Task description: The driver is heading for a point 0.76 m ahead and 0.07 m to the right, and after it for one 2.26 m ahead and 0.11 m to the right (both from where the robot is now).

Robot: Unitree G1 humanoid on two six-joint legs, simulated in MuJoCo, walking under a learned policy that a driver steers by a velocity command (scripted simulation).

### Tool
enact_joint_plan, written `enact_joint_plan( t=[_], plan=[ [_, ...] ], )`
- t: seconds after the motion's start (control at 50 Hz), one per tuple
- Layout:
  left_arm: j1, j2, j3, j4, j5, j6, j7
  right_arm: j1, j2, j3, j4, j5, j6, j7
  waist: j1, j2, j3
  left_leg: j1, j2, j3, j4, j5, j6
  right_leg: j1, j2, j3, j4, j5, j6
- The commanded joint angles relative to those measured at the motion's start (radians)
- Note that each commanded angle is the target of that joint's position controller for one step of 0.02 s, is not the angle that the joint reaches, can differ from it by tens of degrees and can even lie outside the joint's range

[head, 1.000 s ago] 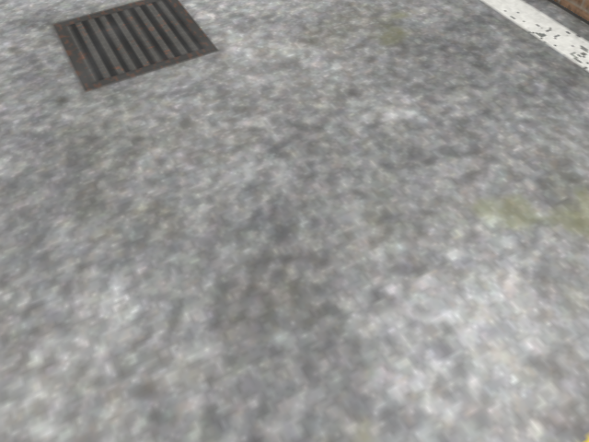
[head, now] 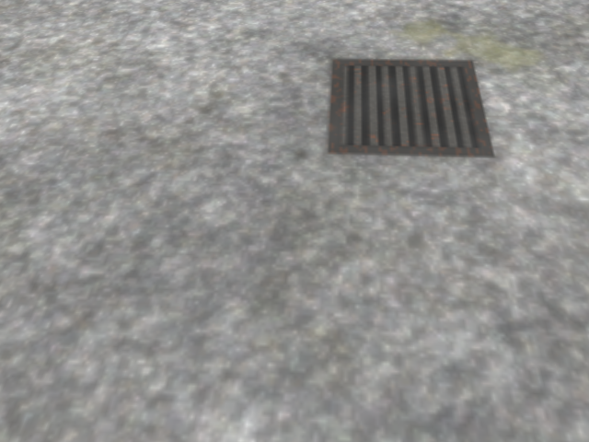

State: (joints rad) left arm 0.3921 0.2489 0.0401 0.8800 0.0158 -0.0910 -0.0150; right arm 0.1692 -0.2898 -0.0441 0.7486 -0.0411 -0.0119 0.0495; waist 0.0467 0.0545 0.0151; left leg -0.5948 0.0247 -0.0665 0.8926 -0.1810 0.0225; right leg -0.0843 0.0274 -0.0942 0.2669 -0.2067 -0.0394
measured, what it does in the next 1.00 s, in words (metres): walks ahead: left foot, then right foot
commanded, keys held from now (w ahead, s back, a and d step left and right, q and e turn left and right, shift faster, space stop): w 0.26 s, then no key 0.72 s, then w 0.02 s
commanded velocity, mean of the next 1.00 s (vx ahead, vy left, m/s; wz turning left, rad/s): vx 0.24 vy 0.00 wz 0.05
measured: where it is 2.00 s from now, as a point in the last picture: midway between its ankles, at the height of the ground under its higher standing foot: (325, 358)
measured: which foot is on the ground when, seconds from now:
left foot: up 0.00-0.16, down 0.18-0.66, up 0.68-0.88, down 0.90-1.00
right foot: down 0.00-0.18, up 0.20-0.62, down 0.64-1.00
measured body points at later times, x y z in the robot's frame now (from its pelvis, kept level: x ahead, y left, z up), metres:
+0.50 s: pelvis +0.24 +0.05 +0.00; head +0.26 +0.07 +0.45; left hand +0.33 +0.30 -0.14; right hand +0.25 -0.21 -0.13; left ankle +0.20 +0.11 -0.75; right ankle +0.34 -0.09 -0.70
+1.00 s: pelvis +0.31 +0.04 -0.01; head +0.31 +0.05 +0.44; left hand +0.36 +0.28 -0.16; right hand +0.33 -0.19 -0.16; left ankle +0.29 +0.16 -0.75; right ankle +0.37 -0.05 -0.75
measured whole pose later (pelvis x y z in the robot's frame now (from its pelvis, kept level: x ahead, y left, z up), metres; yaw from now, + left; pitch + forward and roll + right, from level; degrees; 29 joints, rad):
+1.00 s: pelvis +0.31 +0.04 -0.01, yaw +1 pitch -2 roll +0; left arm 0.22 0.19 0.01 1.04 0.00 0.01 0.03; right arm 0.28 -0.18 0.00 1.10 -0.02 0.01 -0.04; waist 0.01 -0.01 0.02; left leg -0.14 0.00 -0.01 0.45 -0.27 0.00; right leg -0.25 0.03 -0.06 0.40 -0.13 -0.05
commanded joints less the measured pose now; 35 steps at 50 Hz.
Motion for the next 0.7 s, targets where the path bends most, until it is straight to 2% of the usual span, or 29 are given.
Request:
enact_joint_plan(
  t=[0.02, 0.08, 0.12, 0.14, 0.16, 0.18, 0.2, 0.22, 0.24, 0.26, 0.28, 0.3, 0.32, 0.34, 0.38, 0.48, 0.54, 0.58, 0.6, 0.62, 0.64, 0.66, 0.68, 0.7],
  plan=[
    [-0.028, 0.127, 0.025, -0.041, -0.005, -0.013, -0.002, -0.096, -0.012, 0.015, -0.083, 0.003, -0.017, 0.010, -0.018, -0.152, 0.032, 0.034, 0.022, 0.081, -0.171, 0.093, -0.010, -0.045, -0.217, 0.115, -0.132, 0.270, -0.128],
    [0.031, 0.153, 0.032, -0.007, -0.004, -0.005, -0.002, -0.154, -0.025, 0.019, -0.098, 0.007, -0.022, 0.005, 0.000, -0.156, 0.038, 0.091, 0.015, 0.122, -0.269, 0.074, 0.014, 0.001, -0.248, 0.118, -0.100, 0.325, -0.120],
    [0.041, 0.169, 0.036, 0.010, -0.002, 0.005, 0.001, -0.148, -0.040, 0.015, -0.098, 0.005, -0.027, -0.004, -0.011, -0.155, 0.039, 0.131, 0.000, 0.135, -0.313, 0.020, 0.042, 0.046, -0.273, 0.124, -0.052, 0.403, -0.113],
    [0.037, 0.175, 0.037, 0.015, -0.003, 0.010, 0.003, -0.107, -0.046, 0.011, -0.085, 0.000, -0.031, -0.010, -0.035, -0.150, 0.021, 0.197, -0.022, 0.147, -0.349, -0.003, 0.059, 0.059, -0.270, 0.111, 0.014, 0.510, -0.105],
    [0.034, 0.172, 0.034, 0.023, -0.007, 0.016, 0.004, -0.003, -0.054, 0.003, -0.047, -0.007, -0.040, -0.017, -0.087, -0.118, -0.028, 0.336, -0.049, 0.156, -0.419, 0.015, 0.080, 0.050, -0.239, 0.072, 0.154, 0.615, -0.088],
    [0.039, 0.144, 0.024, 0.018, -0.008, 0.017, 0.006, 0.157, -0.093, -0.015, 0.009, -0.021, -0.050, -0.028, -0.144, -0.073, -0.129, 0.559, -0.018, 0.110, -0.429, 0.001, 0.110, -0.041, -0.192, 0.034, 0.352, 0.556, -0.066],
    [0.044, 0.072, 0.002, -0.036, -0.019, 0.015, 0.003, 0.313, -0.191, -0.039, 0.025, -0.039, -0.055, -0.043, -0.192, 0.093, -0.270, 0.826, 0.267, -0.237, -0.477, -0.134, 0.183, -0.288, -0.112, -0.020, 0.688, 0.179, -0.028],
    [0.095, 0.070, 0.009, -0.041, -0.012, 0.019, 0.003, 0.327, -0.251, -0.057, 0.039, -0.004, -0.043, -0.048, -0.159, 0.228, -0.310, 0.895, 0.409, -0.602, -0.616, -0.122, 0.269, -0.522, 0.024, 0.042, 0.907, -0.341, -0.018],
    [0.011, 0.139, 0.028, -0.036, 0.007, 0.030, 0.009, 0.248, -0.188, -0.045, 0.036, 0.022, -0.038, -0.048, -0.138, 0.073, -0.163, 0.794, 0.351, -0.486, -0.615, -0.151, 0.245, -0.603, -0.048, 0.128, 0.959, -0.278, -0.032],
    [-0.030, 0.119, 0.025, -0.046, 0.002, 0.025, 0.001, 0.169, -0.125, -0.027, 0.027, 0.024, -0.042, -0.045, -0.104, 0.039, -0.062, 0.665, 0.304, -0.359, -0.637, -0.083, 0.222, -0.596, -0.082, 0.128, 0.926, -0.188, -0.036],
    [-0.035, 0.095, 0.020, -0.037, -0.004, 0.026, -0.001, 0.117, -0.078, -0.013, 0.025, 0.022, -0.049, -0.042, -0.068, 0.017, -0.015, 0.570, 0.256, -0.255, -0.664, 0.094, 0.192, -0.542, -0.106, 0.120, 0.870, -0.137, -0.028],
    [-0.017, 0.082, 0.018, -0.022, 0.006, 0.038, -0.001, 0.096, -0.054, -0.005, 0.031, 0.028, -0.057, -0.043, -0.038, 0.025, 0.011, 0.503, 0.223, -0.171, -0.670, 0.291, 0.173, -0.484, -0.116, 0.112, 0.833, -0.125, -0.011],
    [0.014, 0.066, 0.015, -0.005, 0.014, 0.051, -0.002, 0.089, -0.039, 0.000, 0.040, 0.027, -0.065, -0.044, -0.016, 0.029, -0.001, 0.465, 0.203, -0.105, -0.665, 0.470, 0.167, -0.425, -0.112, 0.105, 0.821, -0.119, 0.005],
    [0.024, 0.056, 0.015, 0.001, 0.016, 0.060, -0.003, 0.105, -0.039, 0.001, 0.051, 0.028, -0.075, -0.044, -0.007, 0.020, -0.019, 0.459, 0.195, -0.065, -0.651, 0.634, 0.173, -0.396, -0.098, 0.095, 0.818, -0.110, 0.016],
    [0.010, 0.044, 0.015, 0.002, 0.016, 0.069, -0.005, 0.123, -0.058, -0.003, 0.077, 0.035, -0.081, -0.046, 0.008, 0.020, -0.031, 0.461, 0.181, -0.001, -0.644, 0.778, 0.180, -0.398, -0.083, 0.084, 0.777, -0.065, 0.033],
    [-0.145, 0.018, -0.004, -0.024, 0.011, 0.075, 0.003, 0.158, -0.051, 0.006, 0.131, 0.032, -0.066, -0.056, -0.031, 0.045, -0.010, 0.464, 0.137, 0.086, -0.631, 0.794, 0.157, -0.364, -0.071, 0.044, 0.512, 0.081, 0.038],
    [-0.177, 0.024, -0.008, -0.018, 0.007, 0.072, 0.019, 0.194, -0.052, 0.007, 0.170, 0.029, -0.057, -0.061, -0.054, 0.044, -0.020, 0.513, 0.155, 0.071, -0.589, 0.794, 0.154, -0.315, -0.050, 0.036, 0.410, 0.102, 0.018],
    [-0.172, 0.033, -0.007, -0.007, 0.008, 0.066, 0.029, 0.191, -0.051, 0.008, 0.189, 0.028, -0.049, -0.066, -0.052, 0.039, -0.011, 0.534, 0.173, 0.045, -0.543, 0.775, 0.152, -0.281, -0.041, 0.041, 0.347, 0.067, -0.006],
    [-0.150, 0.034, -0.006, 0.005, 0.009, 0.061, 0.033, 0.181, -0.049, 0.008, 0.196, 0.031, -0.046, -0.070, -0.041, 0.031, -0.007, 0.539, 0.173, 0.034, -0.506, 0.748, 0.143, -0.244, -0.034, 0.042, 0.287, 0.073, -0.019],
    [-0.101, 0.032, -0.005, 0.028, 0.012, 0.051, 0.038, 0.167, -0.048, 0.009, 0.203, 0.037, -0.043, -0.074, -0.011, 0.002, -0.013, 0.527, 0.152, 0.038, -0.445, 0.691, 0.117, -0.158, -0.033, 0.047, 0.172, 0.165, -0.032],
    [-0.045, 0.077, 0.004, 0.049, 0.017, 0.035, 0.044, 0.190, -0.044, 0.011, 0.206, 0.037, -0.047, -0.075, -0.003, -0.062, -0.057, 0.484, 0.107, 0.048, -0.364, 0.541, 0.078, -0.021, -0.106, 0.121, 0.127, 0.473, -0.045],
    [-0.002, 0.145, 0.016, 0.059, 0.015, 0.028, 0.047, 0.289, 0.000, 0.022, 0.211, 0.039, -0.049, -0.078, -0.049, -0.177, -0.139, 0.394, 0.035, 0.085, -0.257, 0.143, 0.048, 0.136, -0.279, 0.262, 0.208, 0.919, -0.117],
    [0.002, 0.109, 0.008, 0.066, -0.005, 0.041, 0.044, 0.357, 0.031, 0.025, 0.262, 0.052, -0.024, -0.082, -0.032, -0.254, -0.208, 0.365, -0.055, 0.095, -0.148, -0.312, 0.035, 0.144, -0.394, 0.385, 0.190, 1.009, -0.264],
    [-0.023, 0.077, -0.005, 0.061, -0.010, 0.048, 0.041, 0.290, -0.007, 0.015, 0.255, 0.042, -0.003, -0.086, -0.019, -0.227, -0.163, 0.311, -0.060, 0.052, -0.075, -0.477, 0.033, 0.090, -0.400, 0.431, 0.126, 0.827, -0.291]
  ],
)
Next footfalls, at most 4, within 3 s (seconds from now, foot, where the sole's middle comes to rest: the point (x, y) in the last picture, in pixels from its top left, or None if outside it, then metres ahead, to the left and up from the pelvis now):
0.18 left None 0.24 0.12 -0.78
0.64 right None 0.43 -0.06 -0.78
0.90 left None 0.33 0.16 -0.78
1.76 left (289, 329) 0.77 0.11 -0.78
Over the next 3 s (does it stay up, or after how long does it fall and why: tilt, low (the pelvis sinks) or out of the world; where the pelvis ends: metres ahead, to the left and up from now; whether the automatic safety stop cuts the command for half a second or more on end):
stays up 0.73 0.01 0.00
